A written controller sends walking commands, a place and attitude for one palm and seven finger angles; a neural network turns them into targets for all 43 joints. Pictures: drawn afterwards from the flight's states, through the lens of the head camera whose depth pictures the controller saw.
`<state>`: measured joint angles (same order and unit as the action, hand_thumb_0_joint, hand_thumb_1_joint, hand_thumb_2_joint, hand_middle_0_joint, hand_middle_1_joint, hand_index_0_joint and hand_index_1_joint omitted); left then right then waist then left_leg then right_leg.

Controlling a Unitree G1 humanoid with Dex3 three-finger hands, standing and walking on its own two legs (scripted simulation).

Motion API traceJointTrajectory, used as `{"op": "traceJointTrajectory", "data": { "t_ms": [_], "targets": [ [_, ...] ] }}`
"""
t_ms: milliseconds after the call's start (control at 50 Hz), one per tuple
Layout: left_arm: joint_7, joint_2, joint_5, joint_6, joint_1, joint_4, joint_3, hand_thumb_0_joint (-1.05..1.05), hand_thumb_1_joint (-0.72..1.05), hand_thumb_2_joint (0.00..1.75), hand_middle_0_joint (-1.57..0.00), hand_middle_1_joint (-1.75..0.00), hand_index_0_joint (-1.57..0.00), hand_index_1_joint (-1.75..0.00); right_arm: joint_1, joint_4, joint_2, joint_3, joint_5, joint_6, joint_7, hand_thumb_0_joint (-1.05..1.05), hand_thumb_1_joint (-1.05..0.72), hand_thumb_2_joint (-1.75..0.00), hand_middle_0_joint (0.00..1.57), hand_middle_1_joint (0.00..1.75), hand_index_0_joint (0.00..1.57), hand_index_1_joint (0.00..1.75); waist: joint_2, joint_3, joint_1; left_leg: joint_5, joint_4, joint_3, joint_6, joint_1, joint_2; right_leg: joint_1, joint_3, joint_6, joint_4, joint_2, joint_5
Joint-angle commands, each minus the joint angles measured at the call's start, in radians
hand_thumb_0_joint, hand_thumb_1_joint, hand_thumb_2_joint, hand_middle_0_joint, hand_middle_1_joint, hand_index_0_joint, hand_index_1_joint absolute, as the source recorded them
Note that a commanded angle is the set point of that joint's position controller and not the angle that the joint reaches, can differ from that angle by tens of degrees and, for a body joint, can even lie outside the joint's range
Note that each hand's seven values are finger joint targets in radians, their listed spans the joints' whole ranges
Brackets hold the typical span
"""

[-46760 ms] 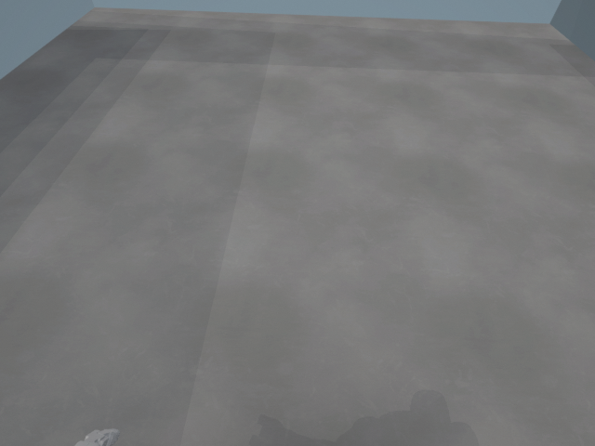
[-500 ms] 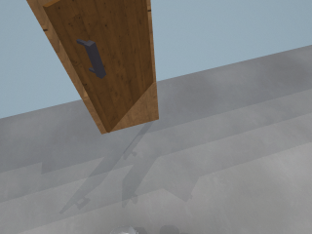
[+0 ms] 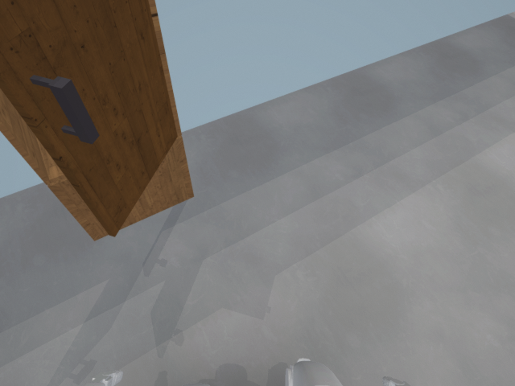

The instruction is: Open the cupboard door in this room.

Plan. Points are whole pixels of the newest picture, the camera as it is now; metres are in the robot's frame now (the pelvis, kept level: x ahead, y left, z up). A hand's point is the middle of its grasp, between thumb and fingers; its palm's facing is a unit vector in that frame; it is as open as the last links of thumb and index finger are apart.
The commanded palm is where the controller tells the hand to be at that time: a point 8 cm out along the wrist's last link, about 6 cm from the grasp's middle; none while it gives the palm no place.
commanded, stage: walk to a spot facing it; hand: left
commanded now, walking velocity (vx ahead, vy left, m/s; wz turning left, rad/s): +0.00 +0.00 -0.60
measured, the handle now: (65, 110) +0.50 +0.39 +0.08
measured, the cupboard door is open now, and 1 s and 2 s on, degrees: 42 42 42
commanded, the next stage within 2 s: turn to face it in 1.92 s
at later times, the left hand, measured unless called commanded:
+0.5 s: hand (186, 361) +0.16 +0.14 -0.17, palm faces -0.34 -0.92 -0.18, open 7.4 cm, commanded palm none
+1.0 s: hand (290, 296) +0.30 -0.04 -0.16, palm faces -0.59 -0.78 -0.20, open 7.3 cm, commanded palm none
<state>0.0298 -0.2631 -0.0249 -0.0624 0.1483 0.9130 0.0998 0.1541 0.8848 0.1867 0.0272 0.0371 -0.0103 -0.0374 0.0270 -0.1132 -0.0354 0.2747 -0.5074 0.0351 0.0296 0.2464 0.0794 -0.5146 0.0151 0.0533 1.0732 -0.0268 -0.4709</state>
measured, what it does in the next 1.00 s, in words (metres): steps to the right, turning right: right foot, then left foot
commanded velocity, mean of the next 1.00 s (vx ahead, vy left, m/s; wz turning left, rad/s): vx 0.25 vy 0.00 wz -0.51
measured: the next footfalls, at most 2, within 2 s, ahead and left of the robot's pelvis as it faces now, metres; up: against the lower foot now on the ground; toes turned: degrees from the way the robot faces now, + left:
right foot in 0.16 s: +0.04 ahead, -0.15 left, +0.00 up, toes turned -9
left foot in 0.42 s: +0.09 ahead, +0.09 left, +0.00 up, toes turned -13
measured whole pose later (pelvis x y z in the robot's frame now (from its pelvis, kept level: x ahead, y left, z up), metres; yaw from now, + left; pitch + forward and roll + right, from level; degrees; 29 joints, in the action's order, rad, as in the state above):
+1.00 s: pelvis +0.12 -0.15 +0.00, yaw -36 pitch +1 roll +0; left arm 0.01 -0.18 -0.03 0.03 0.17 0.97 0.06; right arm 0.22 0.96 0.21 0.06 0.03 0.00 0.01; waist -0.01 -0.09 0.05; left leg 0.31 -0.97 0.07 0.06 0.52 0.14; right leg -0.24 -0.05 -0.05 0.45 -0.03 -0.23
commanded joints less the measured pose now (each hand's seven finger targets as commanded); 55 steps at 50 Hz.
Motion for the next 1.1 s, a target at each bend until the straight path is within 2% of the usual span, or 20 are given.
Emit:
{"op": "traceJointTrajectory", "data": {
  "t_ms": [0, 80, 100, 120, 140, 180, 220, 280, 360, 380, 400, 420, 520, 660, 720, 740, 760, 800, 880, 1080],
  "targets": [
    [0.014, -0.032, 0.005, 0.021, -0.03, -0.107, -0.004, 0.0, 0.9, 0.9, -0.2, -0.3, -0.2, -0.3, 0.072, -0.047, 0.219, 0.063, 0.002, 0.013, -0.009, 0.0, -0.9, -0.9, 0.2, 0.3, 0.2, 0.3, -0.249, 0.142, 0.056, -0.47, 0.109, -0.027, -0.139, -0.116, 0.221, 0.068, -0.08, -0.003, -0.198, 0.035, 0.012],
    [0.012, -0.062, 0.009, 0.035, 0.049, -0.079, 0.0, 0.0, 0.9, 0.9, -0.2, -0.3, -0.2, -0.3, 0.063, -0.05, 0.253, 0.076, -0.008, 0.002, 0.002, 0.0, -0.9, -0.9, 0.2, 0.3, 0.2, 0.3, -0.212, 0.158, 0.02, -0.384, -0.031, 0.027, -0.076, -0.045, 0.217, 0.298, -0.122, -0.04, -0.52, 0.011, 0.197],
    [0.003, -0.116, 0.005, 0.043, 0.109, -0.059, 0.012, 0.0, 0.9, 0.9, -0.2, -0.3, -0.2, -0.3, 0.057, -0.06, 0.229, 0.075, -0.016, -0.001, 0.007, 0.0, -0.9, -0.9, 0.2, 0.3, 0.2, 0.3, -0.093, 0.171, -0.008, -0.247, -0.169, 0.07, -0.022, 0.07, 0.17, 0.449, -0.033, -0.073, -0.641, 0.076, 0.376],
    [-0.016, -0.241, -0.007, 0.057, 0.154, -0.047, 0.036, 0.0, 0.9, 0.9, -0.2, -0.3, -0.2, -0.3, 0.046, -0.102, 0.139, 0.056, -0.027, -0.003, 0.016, 0.0, -0.9, -0.9, 0.2, 0.3, 0.2, 0.3, 0.27, 0.191, -0.027, 0.208, -0.403, 0.166, 0.044, 0.318, 0.014, 0.595, 0.364, -0.182, -0.731, 0.358, 0.675],
    [-0.03, -0.287, 0.009, 0.053, 0.211, -0.032, 0.038, 0.0, 0.9, 0.9, -0.2, -0.3, -0.2, -0.3, -0.013, -0.121, 0.157, 0.047, -0.03, -0.014, 0.009, 0.0, -0.9, -0.9, 0.2, 0.3, 0.2, 0.3, 0.275, 0.179, -0.082, 0.407, -0.568, 0.026, 0.038, 0.34, 0.001, 0.5, 0.433, -0.286, -0.734, 0.447, 0.754],
    [-0.044, -0.217, 0.0, 0.038, 0.078, -0.059, 0.031, 0.0, 0.9, 0.9, -0.2, -0.3, -0.2, -0.3, -0.008, -0.092, 0.158, 0.055, -0.031, -0.023, 0.006, 0.0, -0.9, -0.9, 0.2, 0.3, 0.2, 0.3, 0.273, 0.128, -0.017, 0.292, -0.66, -0.04, 0.03, 0.353, 0.02, 0.372, 0.393, -0.278, -0.74, 0.325, 0.433],
    [-0.052, -0.174, -0.004, 0.037, 0.006, -0.08, 0.021, 0.0, 0.9, 0.9, -0.2, -0.3, -0.2, -0.3, 0.019, -0.071, 0.148, 0.052, -0.029, -0.02, 0.012, 0.0, -0.9, -0.9, 0.2, 0.3, 0.2, 0.3, 0.198, 0.146, 0.026, 0.224, -0.588, -0.031, 0.035, 0.269, 0.019, 0.323, 0.304, -0.249, -0.704, 0.273, 0.499],
    [-0.047, -0.181, -0.003, 0.042, 0.022, -0.073, 0.021, 0.0, 0.9, 0.9, -0.2, -0.3, -0.2, -0.3, 0.051, -0.055, 0.105, 0.04, -0.029, -0.013, 0.015, 0.0, -0.9, -0.9, 0.2, 0.3, 0.2, 0.3, 0.095, 0.188, 0.025, 0.192, -0.344, 0.017, 0.04, 0.169, -0.024, 0.34, 0.306, -0.243, -0.679, 0.242, 0.5],
    [-0.028, -0.158, 0.004, 0.036, -0.028, -0.074, 0.019, 0.0, 0.9, 0.9, -0.2, -0.3, -0.2, -0.3, 0.174, -0.023, 0.128, 0.043, -0.022, 0.013, 0.013, 0.0, -0.9, -0.9, 0.2, 0.3, 0.2, 0.3, 0.112, 0.139, 0.085, 0.075, 0.011, 0.044, 0.018, -0.108, -0.054, 0.111, 0.325, -0.18, -0.68, 0.156, -0.007],
    [-0.018, -0.101, 0.008, 0.034, -0.044, -0.1, 0.005, 0.0, 0.9, 0.9, -0.2, -0.3, -0.2, -0.3, 0.246, 0.0, 0.196, 0.054, -0.013, 0.024, 0.003, 0.0, -0.9, -0.9, 0.2, 0.3, 0.2, 0.3, -0.08, 0.134, 0.121, 0.233, 0.178, -0.12, -0.032, -0.264, 0.084, -0.086, 0.244, -0.126, -0.535, 0.055, -0.143],
    [-0.006, -0.033, 0.014, 0.033, -0.072, -0.139, -0.011, 0.0, 0.9, 0.9, -0.2, -0.3, -0.2, -0.3, 0.324, 0.008, 0.309, 0.076, 0.012, 0.031, -0.003, 0.0, -0.9, -0.9, 0.2, 0.3, 0.2, 0.3, -0.401, 0.104, 0.157, 0.467, 0.343, -0.502, -0.138, -0.307, 0.382, -0.264, 0.021, -0.057, -0.197, -0.079, -0.184],
    [0.006, -0.077, 0.002, 0.051, -0.153, -0.174, -0.004, 0.0, 0.9, 0.9, -0.2, -0.3, -0.2, -0.3, 0.328, 0.007, 0.314, 0.074, 0.002, 0.041, -0.007, 0.0, -0.9, -0.9, 0.2, 0.3, 0.2, 0.3, -0.266, 0.064, 0.157, 0.441, 0.376, -0.57, -0.213, -0.241, 0.478, -0.29, 0.047, -0.056, -0.069, 0.042, -0.112],
    [0.047, -0.005, -0.007, 0.049, -0.126, -0.111, -0.007, 0.0, 0.9, 0.9, -0.2, -0.3, -0.2, -0.3, 0.234, 0.005, 0.185, 0.037, 0.002, 0.065, 0.001, 0.0, -0.9, -0.9, 0.2, 0.3, 0.2, 0.3, -0.184, 0.033, 0.072, 0.024, 0.309, -0.086, -0.119, -0.168, 0.252, -0.208, -0.037, -0.025, 0.029, 0.104, 0.166],
    [0.048, 0.01, -0.003, 0.054, -0.208, -0.119, -0.02, 0.0, 0.9, 0.9, -0.2, -0.3, -0.2, -0.3, 0.314, 0.054, 0.192, 0.046, 0.01, 0.061, 0.016, 0.0, -0.9, -0.9, 0.2, 0.3, 0.2, 0.3, -0.199, 0.032, 0.106, -0.112, 0.265, 0.111, -0.106, -0.132, 0.28, 0.015, -0.148, -0.046, -0.335, 0.078, 0.154],
    [0.04, -0.034, -0.006, 0.068, -0.034, -0.063, -0.005, 0.0, 0.9, 0.9, -0.2, -0.3, -0.2, -0.3, 0.267, 0.047, 0.205, 0.048, 0.003, 0.053, 0.023, 0.0, -0.9, -0.9, 0.2, 0.3, 0.2, 0.3, -0.147, 0.11, 0.01, -0.255, -0.004, 0.199, -0.061, -0.059, 0.242, 0.334, -0.198, -0.092, -0.507, 0.01, 0.174],
    [0.028, -0.11, -0.008, 0.082, 0.158, -0.002, 0.017, 0.0, 0.9, 0.9, -0.2, -0.3, -0.2, -0.3, 0.223, 0.029, 0.179, 0.04, -0.012, 0.056, 0.032, 0.0, -0.9, -0.9, 0.2, 0.3, 0.2, 0.3, -0.01, 0.199, -0.086, -0.272, -0.274, 0.264, -0.02, 0.138, 0.18, 0.653, -0.069, -0.148, -0.575, 0.085, 0.114],
    [0.006, -0.263, -0.003, 0.094, 0.34, 0.046, 0.061, 0.0, 0.9, 0.9, -0.2, -0.3, -0.2, -0.3, 0.157, -0.039, 0.093, 0.021, -0.036, 0.059, 0.041, 0.0, -0.9, -0.9, 0.2, 0.3, 0.2, 0.3, 0.329, 0.286, -0.153, 0.334, -0.651, 0.255, 0.036, 0.484, 0.006, 0.869, 0.481, -0.276, -0.738, 0.422, 0.113],
    [-0.017, -0.24, 0.018, 0.083, 0.21, 0.021, 0.042, 0.0, 0.9, 0.9, -0.2, -0.3, -0.2, -0.3, 0.07, -0.058, 0.133, 0.04, -0.03, 0.053, 0.032, 0.0, -0.9, -0.9, 0.2, 0.3, 0.2, 0.3, 0.19, 0.148, -0.073, 0.262, -0.831, -0.005, 0.019, 0.562, 0.082, 0.594, 0.525, -0.316, -0.858, 0.437, -0.09],
    [-0.029, -0.095, 0.0, 0.105, 0.026, -0.025, 0.003, 0.0, 0.9, 0.9, -0.2, -0.3, -0.2, -0.3, 0.142, 0.027, 0.095, 0.04, -0.007, 0.022, 0.039, 0.0, -0.9, -0.9, 0.2, 0.3, 0.2, 0.3, 0.128, 0.094, 0.058, 0.058, -0.573, 0.01, 0.039, 0.31, 0.09, 0.287, 0.187, -0.23, -0.878, 0.272, 0.165],
    [-0.019, -0.097, 0.007, 0.122, 0.115, 0.061, 0.006, 0.0, 0.9, 0.9, -0.2, -0.3, -0.2, -0.3, 0.006, -0.009, 0.081, 0.043, -0.013, 0.055, 0.053, 0.0, -0.9, -0.9, 0.2, 0.3, 0.2, 0.3, 0.072, 0.057, 0.041, -0.059, -0.078, 0.045, 0.016, 0.11, -0.002, 0.329, 0.183, -0.223, -0.811, 0.242, 0.221]
  ]
}}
